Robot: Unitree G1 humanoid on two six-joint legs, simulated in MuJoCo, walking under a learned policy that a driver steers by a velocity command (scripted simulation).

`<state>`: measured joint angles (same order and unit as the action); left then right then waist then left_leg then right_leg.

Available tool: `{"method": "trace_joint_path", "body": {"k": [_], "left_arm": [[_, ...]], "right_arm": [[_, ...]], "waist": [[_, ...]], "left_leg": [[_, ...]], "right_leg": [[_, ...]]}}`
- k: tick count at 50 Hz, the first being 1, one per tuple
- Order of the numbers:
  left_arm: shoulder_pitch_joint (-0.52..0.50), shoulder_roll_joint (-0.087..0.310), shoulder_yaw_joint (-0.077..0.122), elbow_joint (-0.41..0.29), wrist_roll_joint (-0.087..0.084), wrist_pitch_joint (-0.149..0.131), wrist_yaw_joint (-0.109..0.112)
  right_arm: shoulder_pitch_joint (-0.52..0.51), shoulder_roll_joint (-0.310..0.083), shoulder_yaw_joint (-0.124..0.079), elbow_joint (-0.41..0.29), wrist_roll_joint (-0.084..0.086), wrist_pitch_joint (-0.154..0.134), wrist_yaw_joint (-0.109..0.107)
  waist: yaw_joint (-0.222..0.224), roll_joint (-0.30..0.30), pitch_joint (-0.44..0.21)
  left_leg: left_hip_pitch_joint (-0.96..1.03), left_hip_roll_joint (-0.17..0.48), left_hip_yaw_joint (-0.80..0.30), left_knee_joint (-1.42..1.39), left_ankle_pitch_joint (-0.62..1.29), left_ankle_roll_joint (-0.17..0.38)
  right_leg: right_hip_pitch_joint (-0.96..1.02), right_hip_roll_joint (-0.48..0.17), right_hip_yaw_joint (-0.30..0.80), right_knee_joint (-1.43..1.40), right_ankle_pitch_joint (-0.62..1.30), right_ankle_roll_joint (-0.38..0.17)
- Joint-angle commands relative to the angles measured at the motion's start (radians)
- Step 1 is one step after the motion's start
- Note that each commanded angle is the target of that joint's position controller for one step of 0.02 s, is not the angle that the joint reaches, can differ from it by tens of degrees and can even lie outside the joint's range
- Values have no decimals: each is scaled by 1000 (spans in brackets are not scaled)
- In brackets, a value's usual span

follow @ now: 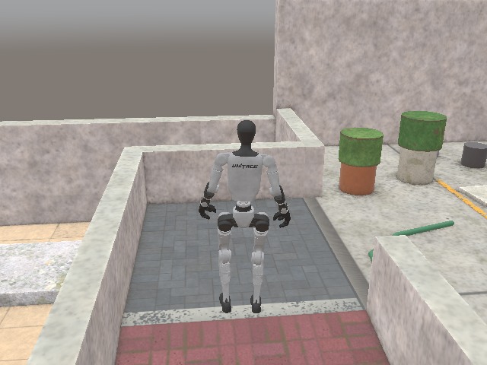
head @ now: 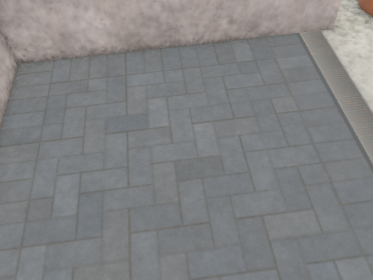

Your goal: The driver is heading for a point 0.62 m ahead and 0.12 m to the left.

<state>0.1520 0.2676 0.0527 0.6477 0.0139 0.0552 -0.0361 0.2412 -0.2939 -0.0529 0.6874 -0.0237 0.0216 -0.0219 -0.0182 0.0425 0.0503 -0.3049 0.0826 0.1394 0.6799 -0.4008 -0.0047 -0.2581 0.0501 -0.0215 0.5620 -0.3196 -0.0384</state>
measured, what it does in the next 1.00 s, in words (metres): walks ahead, turning left: left foot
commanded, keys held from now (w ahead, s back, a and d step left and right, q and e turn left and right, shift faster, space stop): e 0.02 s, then w+e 0.06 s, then w+q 0.18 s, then q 0.66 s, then w+q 0.08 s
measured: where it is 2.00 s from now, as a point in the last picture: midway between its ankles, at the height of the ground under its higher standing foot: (150, 266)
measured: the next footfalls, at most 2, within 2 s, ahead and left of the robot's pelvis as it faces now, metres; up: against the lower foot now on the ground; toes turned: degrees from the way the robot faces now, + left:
left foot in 0.50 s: +0.21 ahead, +0.10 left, +0.00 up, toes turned +3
right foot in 1.06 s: +0.29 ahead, -0.07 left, +0.00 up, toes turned +27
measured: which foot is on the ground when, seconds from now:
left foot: up 0.00-0.48, down 0.50-1.00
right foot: down 0.00-0.50, up 0.52-1.00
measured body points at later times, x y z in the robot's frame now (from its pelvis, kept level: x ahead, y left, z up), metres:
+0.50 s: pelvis +0.11 +0.01 +0.00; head +0.13 +0.03 +0.45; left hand +0.14 +0.28 -0.13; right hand +0.27 -0.24 -0.09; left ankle +0.17 +0.09 -0.73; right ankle -0.01 -0.09 -0.72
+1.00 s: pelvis +0.18 +0.02 +0.01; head +0.21 +0.03 +0.46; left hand +0.26 +0.32 -0.09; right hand +0.34 -0.24 -0.10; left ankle +0.17 +0.09 -0.73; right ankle +0.25 -0.10 -0.70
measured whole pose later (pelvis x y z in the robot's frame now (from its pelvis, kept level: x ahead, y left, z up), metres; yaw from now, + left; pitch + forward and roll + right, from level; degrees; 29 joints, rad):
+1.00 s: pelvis +0.18 +0.02 +0.01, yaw +19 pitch +2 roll +0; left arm 0.14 0.28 0.02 0.70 0.02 0.04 0.03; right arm 0.31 -0.29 -0.08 0.71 -0.03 0.04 0.01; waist -0.05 -0.01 0.02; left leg -0.27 -0.18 -0.24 0.47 -0.20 0.08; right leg -0.43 0.04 0.09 0.76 -0.39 0.03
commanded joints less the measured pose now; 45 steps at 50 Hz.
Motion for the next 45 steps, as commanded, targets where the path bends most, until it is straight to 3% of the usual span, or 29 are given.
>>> {"method": "trace_joint_path", "body": {"k": [1, 2, 3, 4, 5, 6, 9, 13, 17, 22, 24, 25, 26, 27, 29, 30, 33, 38, 41, 45], "left_arm": [[211, 280, 84, -43, -2, -29, 25], [185, 227, 66, -36, -4, -24, 30], [118, 181, 52, -42, -3, -16, 32], [79, 160, 45, -49, -6, -15, 33], [65, 133, 35, -51, -4, -20, 35], [80, 119, 27, -44, -1, -29, 32], [154, 115, 22, 1, 6, -69, 28], [212, 138, 26, 37, 14, -101, 30], [232, 122, 17, 71, 20, -114, 40], [197, 153, 23, 87, 4, -98, 56], [179, 157, 22, 87, -11, -93, 63], [179, 133, 11, 56, -11, -95, 69], [216, 49, -9, 6, 2, -89, 64], [217, 103, 1, 30, 32, -67, 66], [151, 112, 3, 33, 20, -63, 58], [137, 116, 5, 31, 21, -60, 57], [170, 102, 1, 46, 25, -33, 50], [80, 103, 1, 20, 18, -10, 57], [22, 103, 1, 2, 16, -8, 62], [-23, 102, -3, -15, 8, -17, 69]], "right_arm": [[-76, -79, -13, -129, -11, 9, -14], [-69, -92, -18, -117, -4, 10, -5], [-67, -107, -23, -104, -1, 3, 8], [-78, -123, -31, -105, -11, -2, 19], [-44, -123, -31, -78, -22, -1, 32], [-26, -113, -28, -59, -24, 0, 42], [-35, -73, -15, -33, -17, -9, 58], [-100, -72, -13, -37, -7, -19, 67], [-113, -36, -2, -36, -8, -31, 67], [-85, -49, -7, -58, 2, -32, 60], [49, -68, -20, -25, -10, -43, 46], [160, -155, -43, -19, -23, -51, 37], [145, -273, -66, -45, -3, -50, 33], [197, -228, -66, -21, 47, -43, 37], [75, -126, -38, -36, 38, -35, 33], [24, -106, -32, -47, 30, -29, 29], [17, -121, -36, -40, 21, -29, 27], [47, -142, -48, -33, 17, -14, 22], [70, -148, -54, -31, 12, -4, 17], [82, -156, -62, -32, 4, 1, 15]], "waist": [[126, -233, -128], [88, -183, -106], [55, -154, -58], [43, -177, -31], [37, -202, -37], [36, -188, -47], [49, -147, -29], [78, -145, 14], [75, -116, 53], [42, -138, -14], [-28, -80, -108], [-71, 24, -202], [-12, 202, -220], [-38, 110, -247], [3, 0, -76], [24, -3, -60], [47, 14, -120], [14, 37, -112], [-7, 47, -96], [-19, 58, -91]], "left_leg": [[-348, -65, -146, 398, -255, -31], [-359, -49, -174, 433, -170, -26], [-358, -28, -188, 389, -70, -20], [-360, -28, -178, 360, -8, -21], [-350, -36, -155, 363, 47, -27], [-339, -40, -140, 357, 81, -31], [-337, -31, -122, 271, 145, -30], [-364, -27, -133, 161, 186, -6], [-282, -53, -135, 60, 149, 22], [-98, -108, -68, -54, 105, 68], [106, -150, -87, -229, 226, 104], [291, 37, -323, -285, 322, 163], [422, 305, -751, -324, 662, 313], [382, 302, -739, -327, 716, 374], [214, 187, -541, -347, 671, 320], [179, 129, -494, -364, 639, 278], [145, 69, -427, -349, 779, 251], [143, 42, -491, -371, 528, 235], [153, 39, -553, -369, 414, 230], [160, 32, -616, -333, 432, 227]], "right_leg": [[266, -427, 545, -232, 601, -268], [241, -361, 476, -248, 378, -265], [187, -284, 429, -295, 101, -221], [161, -230, 416, -337, -82, -191], [167, -201, 387, -368, -125, -183], [173, -196, 373, -387, -122, -180], [204, -208, 332, -425, -53, -175], [234, -249, 300, -460, -60, -178], [209, -267, 184, -400, 280, -184], [203, -266, 93, -173, 764, -137], [170, -194, 25, 85, 785, -74], [18, -134, -27, 342, 484, -25], [-297, 58, -66, 614, -277, 25], [-302, 6, 66, 703, -307, 26], [-330, -55, 78, 670, -172, 36], [-316, -71, 75, 619, -121, 45], [-251, -54, 55, 574, -56, 77], [-315, -57, 70, 462, -18, 98], [-339, -53, 88, 396, -12, 99], [-307, -31, 104, 306, -35, 85]]}}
